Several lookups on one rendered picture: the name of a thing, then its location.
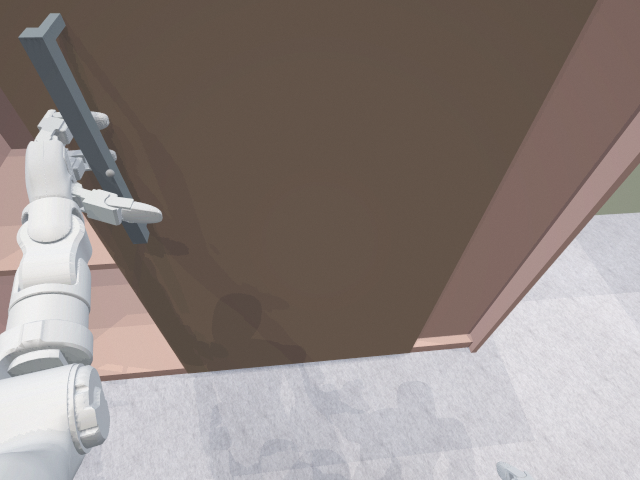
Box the handle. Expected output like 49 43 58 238
18 13 149 244

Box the robot left forearm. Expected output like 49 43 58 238
0 197 93 380

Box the left robot upper arm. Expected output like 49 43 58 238
0 363 110 480

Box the wardrobe door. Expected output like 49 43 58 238
418 0 640 338
0 0 598 374

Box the left robot hand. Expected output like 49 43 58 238
25 109 162 226

